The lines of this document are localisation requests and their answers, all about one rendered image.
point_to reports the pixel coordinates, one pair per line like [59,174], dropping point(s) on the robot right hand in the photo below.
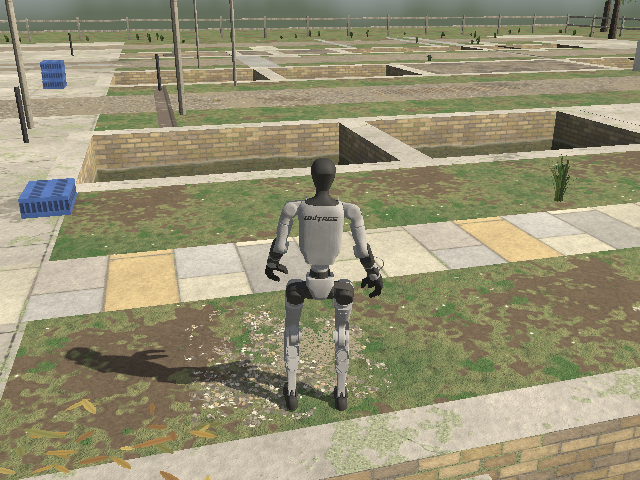
[377,283]

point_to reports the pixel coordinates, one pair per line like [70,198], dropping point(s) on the robot right upper arm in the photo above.
[353,213]

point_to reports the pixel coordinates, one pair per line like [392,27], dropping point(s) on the robot left hand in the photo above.
[270,274]

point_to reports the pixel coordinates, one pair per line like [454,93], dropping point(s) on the robot right forearm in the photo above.
[370,265]

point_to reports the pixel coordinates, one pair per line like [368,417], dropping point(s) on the robot left upper arm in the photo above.
[289,211]

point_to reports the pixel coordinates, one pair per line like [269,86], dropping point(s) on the robot right thigh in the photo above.
[343,300]

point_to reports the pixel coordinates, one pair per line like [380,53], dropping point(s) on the right robot foot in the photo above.
[340,402]

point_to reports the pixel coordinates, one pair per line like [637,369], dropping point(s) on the robot left forearm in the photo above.
[273,258]

